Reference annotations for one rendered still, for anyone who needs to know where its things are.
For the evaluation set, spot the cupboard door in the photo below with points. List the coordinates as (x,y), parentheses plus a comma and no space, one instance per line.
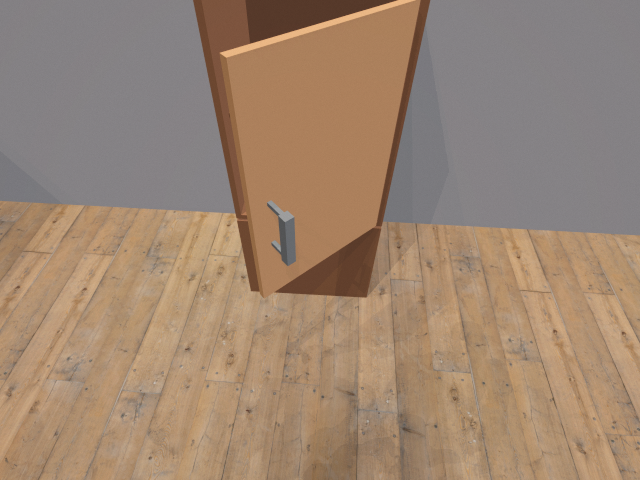
(313,115)

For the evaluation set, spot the handle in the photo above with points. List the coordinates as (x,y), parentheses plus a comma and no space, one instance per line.
(287,234)

